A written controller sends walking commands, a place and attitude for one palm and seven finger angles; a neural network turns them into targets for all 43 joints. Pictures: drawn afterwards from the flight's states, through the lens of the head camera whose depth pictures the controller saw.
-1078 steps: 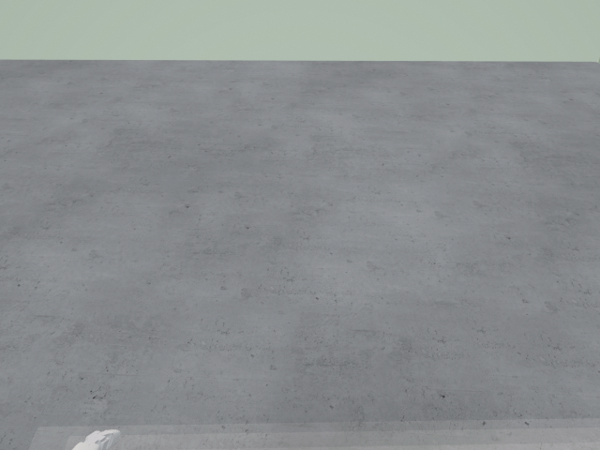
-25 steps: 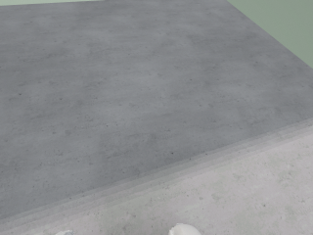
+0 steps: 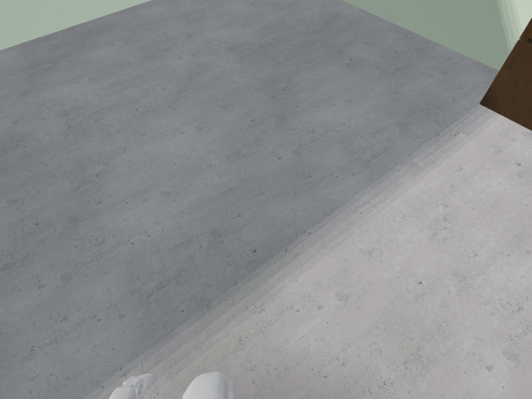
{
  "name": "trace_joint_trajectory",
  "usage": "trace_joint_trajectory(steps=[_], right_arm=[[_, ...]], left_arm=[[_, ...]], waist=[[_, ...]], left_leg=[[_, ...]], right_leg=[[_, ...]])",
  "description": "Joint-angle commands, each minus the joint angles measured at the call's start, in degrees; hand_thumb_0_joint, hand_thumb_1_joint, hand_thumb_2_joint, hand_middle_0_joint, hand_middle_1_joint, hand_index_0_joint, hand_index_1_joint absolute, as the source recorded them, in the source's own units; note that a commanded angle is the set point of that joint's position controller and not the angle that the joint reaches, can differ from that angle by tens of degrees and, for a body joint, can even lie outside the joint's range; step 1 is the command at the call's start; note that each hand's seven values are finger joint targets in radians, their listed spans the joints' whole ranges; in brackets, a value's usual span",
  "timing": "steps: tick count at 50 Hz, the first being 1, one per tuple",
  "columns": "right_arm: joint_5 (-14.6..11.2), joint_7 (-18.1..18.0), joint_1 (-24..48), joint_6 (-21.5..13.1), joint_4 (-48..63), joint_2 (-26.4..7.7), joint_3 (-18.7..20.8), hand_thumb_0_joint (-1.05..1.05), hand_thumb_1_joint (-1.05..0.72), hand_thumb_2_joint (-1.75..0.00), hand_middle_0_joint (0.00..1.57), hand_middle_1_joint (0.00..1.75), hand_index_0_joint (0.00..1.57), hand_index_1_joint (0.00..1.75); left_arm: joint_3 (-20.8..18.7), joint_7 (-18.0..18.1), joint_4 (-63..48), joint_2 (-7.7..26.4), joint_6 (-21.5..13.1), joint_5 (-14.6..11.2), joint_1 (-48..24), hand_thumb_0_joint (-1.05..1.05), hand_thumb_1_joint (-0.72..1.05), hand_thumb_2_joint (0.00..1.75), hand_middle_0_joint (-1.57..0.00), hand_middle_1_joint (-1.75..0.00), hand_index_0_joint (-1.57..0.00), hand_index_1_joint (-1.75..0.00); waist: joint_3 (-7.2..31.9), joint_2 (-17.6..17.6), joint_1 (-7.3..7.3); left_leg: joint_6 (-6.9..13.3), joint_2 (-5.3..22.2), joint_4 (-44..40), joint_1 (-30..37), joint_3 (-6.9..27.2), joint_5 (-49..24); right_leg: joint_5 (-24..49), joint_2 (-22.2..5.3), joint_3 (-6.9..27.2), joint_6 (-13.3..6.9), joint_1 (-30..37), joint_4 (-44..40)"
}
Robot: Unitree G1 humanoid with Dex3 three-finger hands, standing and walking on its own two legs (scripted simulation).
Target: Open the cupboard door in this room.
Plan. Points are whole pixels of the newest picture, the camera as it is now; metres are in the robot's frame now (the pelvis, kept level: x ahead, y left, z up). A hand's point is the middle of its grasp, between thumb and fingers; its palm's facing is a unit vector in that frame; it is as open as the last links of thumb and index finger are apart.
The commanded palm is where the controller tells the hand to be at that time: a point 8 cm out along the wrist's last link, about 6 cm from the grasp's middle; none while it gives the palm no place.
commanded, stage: turn or walk to find it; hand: left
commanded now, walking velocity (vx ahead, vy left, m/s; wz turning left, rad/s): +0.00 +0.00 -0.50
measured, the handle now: out of the picture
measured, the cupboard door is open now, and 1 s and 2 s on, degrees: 0 0 0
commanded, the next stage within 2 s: none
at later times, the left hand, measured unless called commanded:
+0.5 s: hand out of the picture +0.12 +0.25 -0.16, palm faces -0.18 -0.96 -0.22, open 7.4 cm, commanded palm none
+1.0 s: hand (202, 390) +0.15 +0.13 -0.16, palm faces -0.44 -0.87 -0.21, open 7.4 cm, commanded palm none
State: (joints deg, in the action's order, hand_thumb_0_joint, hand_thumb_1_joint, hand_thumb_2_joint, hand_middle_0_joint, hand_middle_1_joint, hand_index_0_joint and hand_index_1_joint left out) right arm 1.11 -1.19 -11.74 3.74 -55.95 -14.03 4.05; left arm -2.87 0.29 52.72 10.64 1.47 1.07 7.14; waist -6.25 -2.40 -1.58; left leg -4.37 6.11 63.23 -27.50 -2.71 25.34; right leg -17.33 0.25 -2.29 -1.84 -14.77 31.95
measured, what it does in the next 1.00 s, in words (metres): steps on the spot, turning right: left foot, then right foot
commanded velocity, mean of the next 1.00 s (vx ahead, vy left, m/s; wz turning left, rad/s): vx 0.17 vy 0.00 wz -0.48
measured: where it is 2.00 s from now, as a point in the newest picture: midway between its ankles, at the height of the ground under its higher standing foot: (353, 326)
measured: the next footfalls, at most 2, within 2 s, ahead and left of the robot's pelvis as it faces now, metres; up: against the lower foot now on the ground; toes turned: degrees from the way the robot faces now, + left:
left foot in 0.26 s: +0.07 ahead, +0.14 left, +0.00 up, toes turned -3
right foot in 0.74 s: -0.02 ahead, -0.11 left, +0.00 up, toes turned -30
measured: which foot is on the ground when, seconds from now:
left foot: up 0.00-0.24, down 0.26-0.72, up 0.74-1.00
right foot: down 0.00-0.26, up 0.28-0.72, down 0.74-1.00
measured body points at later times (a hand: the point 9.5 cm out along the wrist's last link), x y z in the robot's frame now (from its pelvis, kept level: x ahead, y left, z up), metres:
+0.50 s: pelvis +0.00 +0.05 +0.01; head +0.05 +0.07 +0.46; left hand +0.13 +0.30 -0.15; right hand +0.03 -0.21 -0.12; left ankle +0.03 +0.14 -0.73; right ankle -0.07 -0.09 -0.64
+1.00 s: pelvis +0.06 -0.03 +0.01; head +0.08 -0.06 +0.46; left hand +0.18 +0.17 -0.14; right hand -0.02 -0.29 -0.14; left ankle +0.19 +0.07 -0.67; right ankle -0.06 -0.09 -0.73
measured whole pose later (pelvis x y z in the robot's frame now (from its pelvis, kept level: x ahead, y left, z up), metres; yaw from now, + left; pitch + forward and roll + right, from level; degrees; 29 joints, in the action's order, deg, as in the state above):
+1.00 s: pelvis +0.06 -0.03 +0.01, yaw -29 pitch +1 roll +0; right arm 1.8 1.5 -12.2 1.0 -55.0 -14.1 4.3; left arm -2.4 -0.7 59.1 9.2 -2.5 1.3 18.3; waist -2.5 -1.8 -0.3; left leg -4.8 8.0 55.7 -33.7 -3.7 13.3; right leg -18.0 1.0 -1.1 -1.8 -3.8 21.2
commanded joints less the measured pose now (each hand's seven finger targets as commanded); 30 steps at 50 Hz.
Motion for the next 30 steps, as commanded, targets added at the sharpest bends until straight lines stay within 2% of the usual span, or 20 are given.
trace_joint_trajectory(steps=[1,2,4,7,9,10,11,12,13,14,15,16,17,18,19,22,26,28,30], right_arm=[[0.0,0.0,1.0,-1.7,5.1,-4.0,0.6,0.0,-0.9,-0.9,0.2,0.3,0.2,0.3],[-0.1,0.0,1.9,-1.8,5.6,-3.8,0.5,0.0,-0.9,-0.9,0.2,0.3,0.2,0.3],[-0.2,-0.1,2.7,-2.1,6.3,-3.5,0.3,0.0,-0.9,-0.9,0.2,0.3,0.2,0.3],[-0.6,-0.2,3.6,-2.8,7.3,-3.4,0.1,0.0,-0.9,-0.9,0.2,0.3,0.2,0.3],[-0.7,-0.5,1.7,-3.1,7.0,-3.6,0.1,0.0,-0.9,-0.9,0.2,0.3,0.2,0.3],[-0.8,-0.6,-0.7,-3.4,6.3,-3.7,0.1,0.0,-0.9,-0.9,0.2,0.3,0.2,0.3],[-0.9,-0.7,-3.2,-3.8,5.5,-4.5,0.1,0.0,-0.9,-0.9,0.2,0.3,0.2,0.3],[-0.6,-0.8,-4.6,-4.4,5.5,-7.5,0.7,0.0,-0.9,-0.9,0.2,0.3,0.2,0.3],[0.1,-0.6,-4.7,-4.4,6.3,-12.8,1.5,0.0,-0.9,-0.9,0.2,0.3,0.2,0.3],[0.2,-0.9,-3.8,-4.2,6.2,-13.3,1.8,0.0,-0.9,-0.9,0.2,0.3,0.2,0.3],[0.2,-1.1,-1.4,-4.3,7.1,-11.0,1.2,0.0,-0.9,-0.9,0.2,0.3,0.2,0.3],[0.5,-1.0,1.0,-4.3,8.0,-9.0,0.7,0.0,-0.9,-0.9,0.2,0.3,0.2,0.3],[0.4,-0.9,3.2,-4.5,8.3,-7.7,0.3,0.0,-0.9,-0.9,0.2,0.3,0.2,0.3],[0.4,-0.9,2.6,-4.7,8.2,-7.3,0.4,0.0,-0.9,-0.9,0.2,0.3,0.2,0.3],[0.2,-0.9,1.6,-4.8,7.9,-7.1,0.4,0.0,-0.9,-0.9,0.2,0.3,0.2,0.3],[0.0,-0.7,-1.6,-4.8,6.6,-6.8,0.9,0.0,-0.9,-0.9,0.2,0.3,0.2,0.3],[0.1,-0.4,-3.7,-4.6,5.0,-7.5,1.8,0.0,-0.9,-0.9,0.2,0.3,0.2,0.3],[0.4,-0.1,-5.1,-4.5,4.4,-7.8,2.0,0.0,-0.9,-0.9,0.2,0.3,0.2,0.3],[0.7,0.2,-4.7,-4.5,3.8,-8.6,2.2,0.0,-0.9,-0.9,0.2,0.3,0.2,0.3]], left_arm=[[-3.0,0.4,-3.3,12.7,-0.9,0.1,2.2,0.0,0.9,0.9,-0.2,-0.3,-0.2,-0.3],[-3.1,0.4,-2.9,12.8,-0.9,0.2,2.7,0.0,0.9,0.9,-0.2,-0.3,-0.2,-0.3],[-3.4,0.4,-3.0,13.5,-0.8,0.3,2.9,0.0,0.9,0.9,-0.2,-0.3,-0.2,-0.3],[-3.8,0.3,-2.8,14.0,-0.6,0.5,3.1,0.0,0.9,0.9,-0.2,-0.3,-0.2,-0.3],[-3.9,0.3,-3.0,14.2,-0.3,0.3,2.3,0.0,0.9,0.9,-0.2,-0.3,-0.2,-0.3],[-3.9,0.3,-3.2,14.1,-0.1,0.1,1.0,0.0,0.9,0.9,-0.2,-0.3,-0.2,-0.3],[-3.7,0.2,-3.4,13.3,0.2,-0.3,-0.2,0.0,0.9,0.9,-0.2,-0.3,-0.2,-0.3],[-3.3,0.1,-4.0,10.4,0.5,-0.5,0.9,0.0,0.9,0.9,-0.2,-0.3,-0.2,-0.3],[-2.6,-0.5,-4.8,7.2,0.7,-0.7,3.3,0.0,0.9,0.9,-0.2,-0.3,-0.2,-0.3],[-2.7,-0.2,-4.3,8.4,1.2,0.1,2.7,0.0,0.9,0.9,-0.2,-0.3,-0.2,-0.3],[-3.4,-0.6,-4.0,9.9,1.2,0.4,1.1,0.0,0.9,0.9,-0.2,-0.3,-0.2,-0.3],[-3.8,-1.2,-3.6,9.7,1.0,0.4,1.2,0.0,0.9,0.9,-0.2,-0.3,-0.2,-0.3],[-3.7,-1.6,-2.8,9.1,1.0,0.5,3.0,0.0,0.9,0.9,-0.2,-0.3,-0.2,-0.3],[-3.5,-1.8,-2.4,8.4,1.1,0.4,4.0,0.0,0.9,0.9,-0.2,-0.3,-0.2,-0.3],[-3.3,-1.9,-2.3,7.9,1.2,0.2,4.0,0.0,0.9,0.9,-0.2,-0.3,-0.2,-0.3],[-2.9,-1.9,-2.9,7.1,1.4,0.1,2.5,0.0,0.9,0.9,-0.2,-0.3,-0.2,-0.3],[-2.5,-2.0,-4.0,5.9,1.7,0.1,-0.3,0.0,0.9,0.9,-0.2,-0.3,-0.2,-0.3],[-2.3,-2.2,-4.7,5.5,1.5,0.1,-2.2,0.0,0.9,0.9,-0.2,-0.3,-0.2,-0.3],[-2.0,-2.7,-4.9,5.1,1.1,0.2,-2.6,0.0,0.9,0.9,-0.2,-0.3,-0.2,-0.3]], waist=[[6.9,10.1,2.16],[6.6,9.3,2.3],[7.0,9.7,2.37],[8.4,11.2,2.84],[9.2,11.9,1.77],[9.6,11.9,0.51],[9.9,10.0,-0.92],[10.9,0.0,-1.09],[10.1,-16.0,-0.27],[10.3,-17.9,-1.2],[7.1,-12.7,-0.42],[4.5,-8.4,1.1],[5.0,-6.0,2.5],[6.6,-4.7,2.43],[7.3,-5.4,2.06],[7.4,-5.6,0.76],[6.8,-6.3,-0.51],[7.2,-7.6,-1.55],[7.3,-8.9,-1.58]], left_leg=[[-0.8,-0.6,-1.1,-2.8,1.5,-2.5],[-0.7,-0.8,-3.1,-2.2,1.6,-2.1],[-0.7,-1.4,-7.7,-1.6,1.1,-1.5],[-0.1,-2.7,-16.9,2.6,0.6,-0.7],[0.3,-4.0,-24.2,7.3,-0.2,-3.6],[0.6,-4.1,-29.6,11.4,-0.4,-7.2],[1.0,-3.6,-36.9,18.1,-0.3,-12.6],[3.5,4.4,-43.9,25.0,8.5,-14.9],[8.9,18.0,-46.9,27.7,20.8,-23.0],[11.4,22.1,-48.0,23.2,22.6,-23.1],[11.9,19.2,-48.3,18.2,19.6,-21.3],[12.0,15.9,-47.5,15.5,14.7,-21.4],[11.0,13.6,-46.5,16.5,9.6,-23.3],[10.5,12.0,-45.6,18.8,6.3,-26.1],[10.7,11.7,-45.3,20.1,4.5,-28.2],[11.8,12.4,-44.3,23.2,2.1,-32.7],[12.7,14.4,-44.1,24.3,0.7,-31.2],[12.3,15.4,-45.1,23.5,0.3,-23.8],[11.5,16.2,-46.0,21.7,-0.3,-12.3]], right_leg=[[27.0,-13.7,14.3,-7.7,5.4,-11.2],[26.6,-13.8,15.3,-8.0,5.1,-11.2],[26.7,-13.5,16.7,-8.8,6.1,-10.7],[29.3,-13.0,18.6,-8.8,6.4,-8.7],[30.1,-11.6,19.5,-7.5,4.7,-6.8],[28.3,-10.8,19.5,-6.2,2.8,-5.3],[23.9,-9.0,18.4,-4.0,-1.4,-2.9],[11.9,-3.6,14.8,-0.9,-8.9,4.2],[-13.6,3.0,6.1,2.6,-17.9,16.8],[-18.5,1.1,6.9,4.0,-17.9,28.2],[-15.9,0.1,7.7,4.2,-17.5,33.7],[-12.1,-0.8,6.4,4.3,-17.0,36.7],[-8.9,-1.4,5.1,4.7,-17.6,38.0],[-6.8,-1.5,4.5,5.2,-17.8,38.9],[-5.7,-1.9,4.0,5.7,-17.9,38.9],[-5.7,-2.9,2.2,6.4,-18.2,35.0],[-7.7,-4.1,0.4,6.5,-17.0,27.2],[-8.4,-4.7,-0.7,5.9,-14.2,21.7],[-9.6,-4.3,-2.6,4.9,-10.8,15.0]])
